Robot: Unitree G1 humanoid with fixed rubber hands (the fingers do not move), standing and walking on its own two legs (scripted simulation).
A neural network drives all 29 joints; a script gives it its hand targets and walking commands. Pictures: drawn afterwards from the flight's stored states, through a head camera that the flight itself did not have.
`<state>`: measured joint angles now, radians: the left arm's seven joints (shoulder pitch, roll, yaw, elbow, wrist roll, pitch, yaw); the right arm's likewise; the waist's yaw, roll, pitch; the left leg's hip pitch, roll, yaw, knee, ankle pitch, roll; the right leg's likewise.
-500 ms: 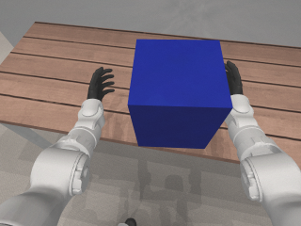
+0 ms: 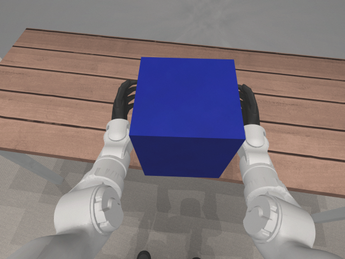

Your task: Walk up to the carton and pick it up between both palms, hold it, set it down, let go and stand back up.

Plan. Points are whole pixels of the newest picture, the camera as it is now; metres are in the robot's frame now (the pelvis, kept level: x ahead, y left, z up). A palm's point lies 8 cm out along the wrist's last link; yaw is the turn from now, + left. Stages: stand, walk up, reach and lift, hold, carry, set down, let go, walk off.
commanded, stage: reach and lift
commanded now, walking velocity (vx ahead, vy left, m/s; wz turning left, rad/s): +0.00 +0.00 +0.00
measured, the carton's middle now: (184, 124) +0.44 +0.00 -0.01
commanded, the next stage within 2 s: none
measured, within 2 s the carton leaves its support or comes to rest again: neither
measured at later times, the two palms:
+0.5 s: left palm (120, 115) +0.43 +0.16 +0.03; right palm (248, 120) +0.44 -0.14 +0.03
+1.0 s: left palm (120, 115) +0.43 +0.16 +0.03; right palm (248, 120) +0.44 -0.14 +0.03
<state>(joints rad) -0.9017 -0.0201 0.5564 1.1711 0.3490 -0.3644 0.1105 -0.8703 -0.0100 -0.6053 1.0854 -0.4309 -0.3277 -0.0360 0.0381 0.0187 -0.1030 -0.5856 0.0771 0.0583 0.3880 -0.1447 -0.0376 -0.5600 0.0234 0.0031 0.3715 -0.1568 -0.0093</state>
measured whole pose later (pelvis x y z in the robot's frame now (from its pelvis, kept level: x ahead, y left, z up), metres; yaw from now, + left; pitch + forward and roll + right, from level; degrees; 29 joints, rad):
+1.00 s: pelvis +0.02 +0.00 +0.01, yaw +1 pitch +17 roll +0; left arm -0.79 -0.10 0.57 0.97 0.45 -0.27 0.07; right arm -0.77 0.03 -0.65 1.01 -0.49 -0.36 -0.01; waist 0.03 -0.02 -0.07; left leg -0.45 0.07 0.06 0.30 -0.14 -0.03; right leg -0.43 0.02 0.00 0.29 -0.15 -0.01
